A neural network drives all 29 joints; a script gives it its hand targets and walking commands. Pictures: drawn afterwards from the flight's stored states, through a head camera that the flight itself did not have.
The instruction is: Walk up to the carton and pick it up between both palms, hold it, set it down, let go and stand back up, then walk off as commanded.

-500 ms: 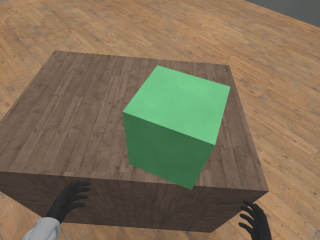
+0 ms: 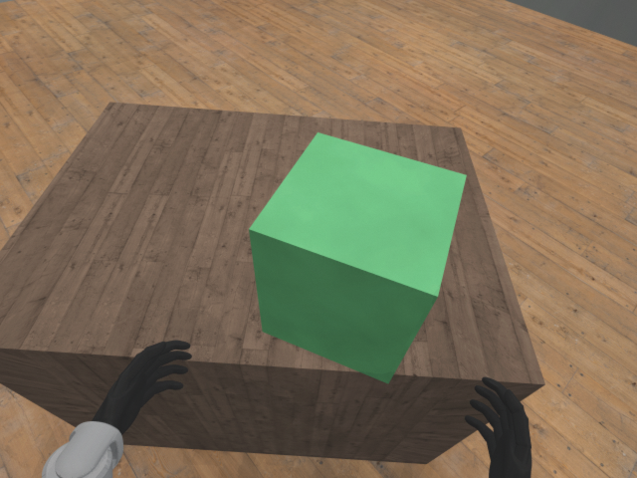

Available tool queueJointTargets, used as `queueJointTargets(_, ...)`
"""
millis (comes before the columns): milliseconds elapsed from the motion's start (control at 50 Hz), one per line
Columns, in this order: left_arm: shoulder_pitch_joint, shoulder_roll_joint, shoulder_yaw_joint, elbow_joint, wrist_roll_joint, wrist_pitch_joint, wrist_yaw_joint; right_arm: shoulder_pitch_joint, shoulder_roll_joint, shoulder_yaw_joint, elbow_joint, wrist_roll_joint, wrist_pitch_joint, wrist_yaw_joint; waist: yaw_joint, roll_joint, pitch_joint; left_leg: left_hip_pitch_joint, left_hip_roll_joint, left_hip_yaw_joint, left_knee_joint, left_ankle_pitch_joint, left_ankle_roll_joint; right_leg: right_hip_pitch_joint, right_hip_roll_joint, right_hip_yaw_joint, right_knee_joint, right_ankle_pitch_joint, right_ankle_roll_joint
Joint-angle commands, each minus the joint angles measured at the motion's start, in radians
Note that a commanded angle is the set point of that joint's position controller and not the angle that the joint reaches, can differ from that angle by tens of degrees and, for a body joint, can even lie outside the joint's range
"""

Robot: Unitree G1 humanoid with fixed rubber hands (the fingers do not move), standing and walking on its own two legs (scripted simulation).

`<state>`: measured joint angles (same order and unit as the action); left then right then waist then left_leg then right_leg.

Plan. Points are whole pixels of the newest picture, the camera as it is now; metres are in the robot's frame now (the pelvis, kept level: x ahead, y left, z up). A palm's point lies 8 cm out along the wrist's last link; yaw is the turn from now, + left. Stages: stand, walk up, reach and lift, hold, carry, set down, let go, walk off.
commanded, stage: reach and lift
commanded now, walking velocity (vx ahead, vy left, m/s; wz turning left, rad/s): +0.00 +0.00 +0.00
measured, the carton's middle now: (353, 261) +0.42 -0.02 +0.02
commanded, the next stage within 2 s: none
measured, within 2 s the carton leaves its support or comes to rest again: neither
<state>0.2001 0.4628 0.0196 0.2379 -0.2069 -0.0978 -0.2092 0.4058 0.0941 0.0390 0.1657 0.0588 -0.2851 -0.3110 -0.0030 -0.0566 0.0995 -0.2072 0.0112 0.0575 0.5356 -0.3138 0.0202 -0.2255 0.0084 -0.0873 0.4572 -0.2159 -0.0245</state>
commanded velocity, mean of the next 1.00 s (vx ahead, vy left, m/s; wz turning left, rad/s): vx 0.00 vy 0.00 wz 0.00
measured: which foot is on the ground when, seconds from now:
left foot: down 0.00-1.00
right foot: down 0.00-1.00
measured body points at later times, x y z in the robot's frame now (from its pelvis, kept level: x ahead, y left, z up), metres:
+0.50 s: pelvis +0.01 +0.00 +0.00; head +0.04 +0.03 +0.45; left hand +0.27 +0.25 +0.02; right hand +0.23 -0.18 +0.03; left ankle -0.02 +0.09 -0.74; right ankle +0.02 -0.11 -0.74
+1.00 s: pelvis +0.01 +0.01 +0.00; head +0.03 +0.04 +0.45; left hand +0.34 +0.24 +0.07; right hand +0.30 -0.16 +0.08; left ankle -0.02 +0.09 -0.74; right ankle +0.02 -0.11 -0.74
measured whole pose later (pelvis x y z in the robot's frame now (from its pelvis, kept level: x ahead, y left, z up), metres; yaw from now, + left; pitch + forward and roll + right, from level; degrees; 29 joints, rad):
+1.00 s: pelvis +0.01 +0.01 +0.00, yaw +0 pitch +0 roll -2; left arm -0.19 0.50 -0.02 0.08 -0.33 0.41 -0.16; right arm 0.00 -0.04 0.04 -0.12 0.16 0.41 -0.35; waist 0.00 -0.03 0.04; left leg -0.21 0.01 0.06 0.51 -0.31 0.03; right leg -0.21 0.01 -0.09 0.39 -0.19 -0.01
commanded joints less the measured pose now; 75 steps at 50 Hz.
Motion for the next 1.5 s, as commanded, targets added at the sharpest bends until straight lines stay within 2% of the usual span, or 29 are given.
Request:
queueJointTargets(0,-0.104,0.239,0.020,-0.254,-0.117,-0.039,0.005,-0.063,-0.016,0.123,-0.270,0.078,-0.014,-0.017,0.054,0.189,-0.205,0.013,0.045,-0.037,-0.087,0.190,-0.038,0.205,-0.054,0.128,-0.069,0.075,-0.023)
queueJointTargets(40,-0.148,0.245,-0.003,-0.237,-0.139,-0.026,0.004,-0.091,-0.043,0.114,-0.282,0.076,0.018,-0.027,0.032,0.141,-0.216,-0.003,0.050,-0.044,-0.103,0.138,-0.028,0.207,-0.059,0.133,-0.075,0.066,-0.014)
queueJointTargets(180,-0.266,0.272,-0.003,-0.318,-0.173,0.023,0.035,-0.182,-0.058,0.094,-0.419,0.066,0.144,-0.028,0.030,0.165,-0.248,-0.025,0.049,-0.054,-0.124,0.125,-0.016,0.226,-0.070,0.144,-0.064,0.099,-0.007)
queueJointTargets(300,-0.304,0.273,0.002,-0.397,-0.165,0.086,0.054,-0.184,-0.096,0.082,-0.450,0.095,0.236,-0.027,0.020,0.222,-0.265,-0.016,0.067,-0.065,-0.116,0.266,-0.042,0.263,-0.069,0.154,-0.053,0.192,-0.018)
queueJointTargets(320,-0.334,0.269,-0.015,-0.403,-0.182,0.101,0.056,-0.225,-0.118,0.060,-0.476,0.090,0.247,-0.036,-0.006,0.199,-0.282,-0.012,0.059,-0.062,-0.109,0.295,-0.043,0.267,-0.056,0.136,-0.055,0.245,-0.013)
queueJointTargets(380,-0.319,0.283,0.032,-0.383,-0.168,0.132,0.050,-0.244,-0.123,0.063,-0.491,0.106,0.277,-0.040,0.023,0.193,-0.284,-0.006,0.059,-0.059,-0.105,0.331,-0.044,0.283,-0.061,0.146,-0.052,0.286,-0.001)
queueJointTargets(440,-0.404,0.282,0.012,-0.428,-0.196,0.166,0.053,-0.314,-0.140,0.043,-0.532,0.123,0.316,-0.044,-0.028,0.172,-0.314,0.007,0.053,-0.059,-0.106,0.365,-0.043,0.301,-0.049,0.133,-0.051,0.337,0.001)
queueJointTargets(480,-0.432,0.312,0.042,-0.374,-0.196,0.192,0.049,-0.359,-0.127,0.053,-0.539,0.136,0.355,-0.044,-0.007,0.162,-0.295,-0.033,0.053,-0.054,-0.120,0.302,-0.028,0.312,-0.065,0.158,-0.053,0.315,-0.001)
queueJointTargets(600,-0.576,0.288,0.013,-0.434,-0.214,0.243,0.067,-0.459,-0.144,0.013,-0.578,0.150,0.451,-0.041,-0.057,0.188,-0.345,-0.019,0.059,-0.058,-0.137,0.313,-0.033,0.309,-0.049,0.131,-0.061,0.301,-0.011)
queueJointTargets(620,-0.573,0.288,0.018,-0.419,-0.207,0.249,0.070,-0.490,-0.189,-0.021,-0.598,0.145,0.448,-0.038,-0.040,0.188,-0.363,-0.010,0.060,-0.056,-0.141,0.329,-0.036,0.316,-0.050,0.135,-0.053,0.305,-0.011)
queueJointTargets(700,-0.648,0.271,0.017,-0.372,-0.190,0.343,0.059,-0.528,-0.193,-0.041,-0.524,0.160,0.533,-0.050,-0.088,0.190,-0.329,0.024,0.057,-0.056,-0.146,0.392,-0.046,0.317,-0.034,0.122,-0.075,0.379,-0.002)
queueJointTargets(720,-0.739,0.308,0.040,-0.350,-0.201,0.362,0.056,-0.647,-0.204,-0.044,-0.560,0.166,0.546,-0.053,-0.077,0.176,-0.357,-0.015,0.043,-0.036,-0.131,0.348,-0.034,0.313,-0.046,0.130,-0.066,0.375,-0.003)
queueJointTargets(740,-0.642,0.278,0.041,-0.347,-0.178,0.375,0.055,-0.547,-0.211,-0.060,-0.531,0.176,0.553,-0.053,-0.104,0.181,-0.332,0.029,0.044,-0.051,-0.141,0.381,-0.037,0.335,-0.043,0.126,-0.067,0.424,0.000)
queueJointTargets(760,-0.622,0.281,0.055,-0.361,-0.162,0.392,0.048,-0.548,-0.209,-0.043,-0.549,0.191,0.562,-0.055,-0.080,0.146,-0.340,0.044,0.038,-0.035,-0.145,0.380,-0.029,0.356,-0.043,0.133,-0.074,0.430,0.008)
queueJointTargets(780,-0.734,0.284,0.057,-0.368,-0.183,0.403,0.050,-0.643,-0.214,-0.074,-0.572,0.181,0.572,-0.061,-0.106,0.154,-0.394,0.024,0.034,-0.032,-0.138,0.389,-0.035,0.347,-0.043,0.126,-0.068,0.455,0.007)
queueJointTargets(860,-0.790,0.290,0.058,-0.358,-0.187,0.443,0.049,-0.682,-0.222,-0.101,-0.554,0.185,0.618,-0.059,-0.123,0.124,-0.389,0.027,0.029,-0.027,-0.146,0.401,-0.027,0.349,-0.036,0.126,-0.071,0.485,0.013)
queueJointTargets(900,-0.881,0.302,0.068,-0.346,-0.181,0.463,0.052,-0.778,-0.242,-0.114,-0.539,0.192,0.647,-0.056,-0.116,0.145,-0.408,-0.005,0.032,-0.034,-0.161,0.365,-0.019,0.359,-0.040,0.131,-0.065,0.458,0.009)
queueJointTargets(1020,-0.923,0.252,0.049,-0.419,-0.165,0.502,0.077,-0.808,-0.292,-0.205,-0.522,0.172,0.671,-0.041,-0.170,0.191,-0.497,0.089,0.038,-0.045,-0.145,0.472,-0.047,0.309,-0.010,0.101,-0.085,0.454,0.002)
queueJointTargets(1060,-0.970,0.285,0.056,-0.321,-0.180,0.517,0.067,-0.849,-0.274,-0.219,-0.463,0.177,0.686,-0.048,-0.202,0.139,-0.453,0.048,0.029,-0.052,-0.136,0.418,-0.033,0.308,-0.015,0.103,-0.089,0.457,0.007)
queueJointTargets(1120,-1.084,0.266,0.029,-0.256,-0.176,0.534,0.069,-0.990,-0.288,-0.250,-0.448,0.170,0.691,-0.045,-0.216,0.156,-0.509,0.016,0.023,-0.049,-0.141,0.361,-0.030,0.317,-0.003,0.107,-0.089,0.407,-0.003)
queueJointTargets(1180,-1.000,0.215,0.025,-0.214,-0.155,0.563,0.068,-0.920,-0.298,-0.236,-0.373,0.196,0.699,-0.045,-0.235,0.168,-0.463,0.082,0.026,-0.060,-0.125,0.473,-0.050,0.293,0.005,0.102,-0.089,0.490,0.000)
queueJointTargets(1200,-1.120,0.228,0.013,-0.267,-0.152,0.562,0.067,-1.001,-0.325,-0.274,-0.390,0.184,0.696,-0.046,-0.253,0.181,-0.512,0.105,0.020,-0.057,-0.125,0.489,-0.051,0.293,0.010,0.095,-0.095,0.491,0.004)
queueJointTargets(1260,-1.182,0.244,0.023,-0.131,-0.145,0.585,0.057,-1.072,-0.297,-0.251,-0.307,0.188,0.720,-0.047,-0.245,0.166,-0.452,0.062,0.022,-0.052,-0.130,0.421,-0.049,0.273,0.006,0.105,-0.105,0.427,0.001)
queueJointTargets(1280,-1.258,0.254,0.006,-0.154,-0.158,0.575,0.064,-1.123,-0.316,-0.299,-0.308,0.177,0.706,-0.041,-0.266,0.184,-0.497,0.077,0.024,-0.057,-0.131,0.424,-0.052,0.261,0.010,0.095,-0.106,0.418,0.002)
queueJointTargets(1300,-1.259,0.252,0.010,-0.201,-0.153,0.571,0.071,-1.121,-0.321,-0.282,-0.317,0.188,0.709,-0.032,-0.235,0.201,-0.527,0.096,0.028,-0.061,-0.132,0.453,-0.055,0.264,0.010,0.094,-0.098,0.423,0.007)
queueJointTargets(1320,-1.222,0.253,0.010,-0.101,-0.157,0.585,0.071,-1.144,-0.307,-0.268,-0.300,0.195,0.716,-0.036,-0.249,0.160,-0.478,0.057,0.019,-0.053,-0.128,0.445,-0.053,0.273,0.010,0.094,-0.096,0.454,0.003)
queueJointTargets(1360,-1.278,0.248,0.010,-0.149,-0.143,0.563,0.078,-1.189,-0.355,-0.312,-0.333,0.185,0.684,-0.030,-0.242,0.177,-0.572,0.100,0.018,-0.061,-0.116,0.501,-0.053,0.290,0.017,0.087,-0.082,0.504,0.010)
queueJointTargets(1400,-1.272,0.267,0.016,-0.013,-0.155,0.557,0.072,-1.197,-0.314,-0.279,-0.264,0.193,0.693,-0.034,-0.254,0.125,-0.493,0.042,0.010,-0.051,-0.121,0.421,-0.040,0.282,0.009,0.091,-0.085,0.514,0.019)
queueJointTargets(1480,-1.352,0.256,-0.010,0.016,-0.147,0.554,0.080,-1.269,-0.338,-0.285,-0.223,0.193,0.702,-0.020,-0.243,0.152,-0.541,0.080,0.011,-0.053,-0.126,0.419,-0.042,0.266,0.015,0.079,-0.096,0.483,0.009)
